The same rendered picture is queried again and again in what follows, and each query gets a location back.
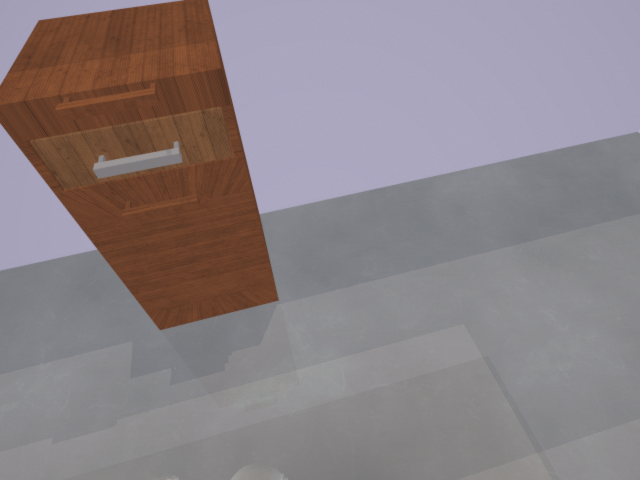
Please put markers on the drawer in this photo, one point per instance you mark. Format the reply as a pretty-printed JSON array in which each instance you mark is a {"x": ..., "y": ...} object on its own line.
[{"x": 202, "y": 135}]

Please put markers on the cabinet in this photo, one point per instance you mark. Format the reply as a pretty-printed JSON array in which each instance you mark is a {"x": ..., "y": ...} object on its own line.
[{"x": 181, "y": 267}]

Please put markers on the handle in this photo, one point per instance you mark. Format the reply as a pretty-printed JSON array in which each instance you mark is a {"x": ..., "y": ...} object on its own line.
[
  {"x": 107, "y": 104},
  {"x": 161, "y": 208},
  {"x": 125, "y": 165}
]

